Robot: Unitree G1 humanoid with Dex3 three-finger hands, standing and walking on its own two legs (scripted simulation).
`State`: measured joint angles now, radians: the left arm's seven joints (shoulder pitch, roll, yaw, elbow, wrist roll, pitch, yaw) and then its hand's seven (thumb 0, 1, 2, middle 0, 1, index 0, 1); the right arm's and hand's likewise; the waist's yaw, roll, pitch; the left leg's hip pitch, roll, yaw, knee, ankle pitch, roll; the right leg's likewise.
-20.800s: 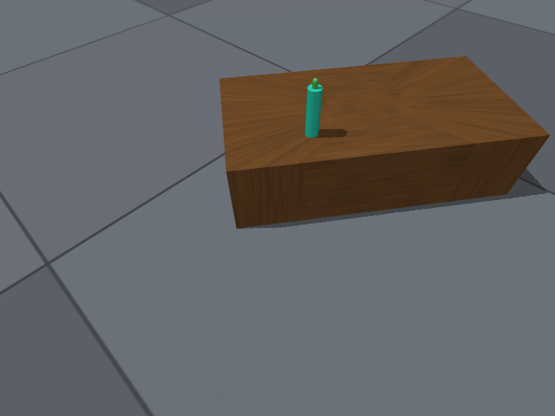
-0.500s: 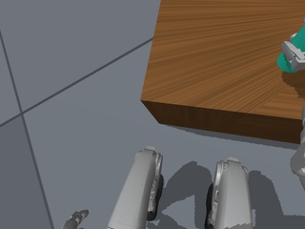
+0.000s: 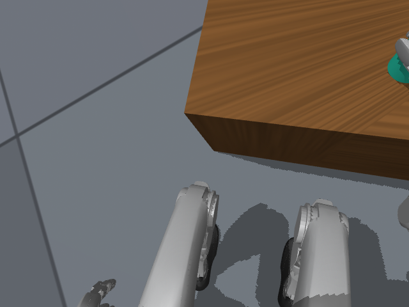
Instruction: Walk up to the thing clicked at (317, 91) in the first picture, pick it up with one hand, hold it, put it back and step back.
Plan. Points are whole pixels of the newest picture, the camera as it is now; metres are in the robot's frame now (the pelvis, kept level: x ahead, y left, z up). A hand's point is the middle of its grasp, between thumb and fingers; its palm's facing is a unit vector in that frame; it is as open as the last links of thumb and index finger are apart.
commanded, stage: loosen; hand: right
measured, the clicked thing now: out of the picture +0.56 -0.26 +0.05
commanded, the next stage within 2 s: open in 0.20 s
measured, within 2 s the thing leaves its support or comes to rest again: rests again in 0.68 s
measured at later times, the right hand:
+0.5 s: hand out of the picture +0.57 -0.26 +0.02, palm faces +0.25 +0.97 -0.01, open 10.7 cm
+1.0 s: hand out of the picture +0.57 -0.29 +0.04, palm faces +0.29 +0.95 -0.04, open 16.8 cm
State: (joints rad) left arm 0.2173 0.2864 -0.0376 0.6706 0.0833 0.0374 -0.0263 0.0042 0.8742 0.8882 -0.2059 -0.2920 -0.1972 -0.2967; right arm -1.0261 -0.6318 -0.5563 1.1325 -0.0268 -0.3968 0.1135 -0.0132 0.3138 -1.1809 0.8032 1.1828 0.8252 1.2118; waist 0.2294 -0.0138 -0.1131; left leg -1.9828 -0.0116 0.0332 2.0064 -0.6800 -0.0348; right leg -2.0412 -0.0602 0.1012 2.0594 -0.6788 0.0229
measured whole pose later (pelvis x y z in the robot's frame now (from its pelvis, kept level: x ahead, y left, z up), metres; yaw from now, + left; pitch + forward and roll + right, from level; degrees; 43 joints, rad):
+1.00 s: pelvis -0.01 +0.00 -0.01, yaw +0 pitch +36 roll +6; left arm 0.22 0.28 -0.09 0.61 0.05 0.10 -0.03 0.00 0.90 0.87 -0.20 -0.29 -0.20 -0.29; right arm -1.14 -0.77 -0.60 1.11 -0.04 -0.31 0.15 -0.01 0.57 -0.12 0.20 0.17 0.20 0.18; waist 0.25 -0.02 -0.10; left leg -2.02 -0.01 0.04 2.04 -0.65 -0.03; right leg -2.09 -0.05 0.11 2.10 -0.65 0.02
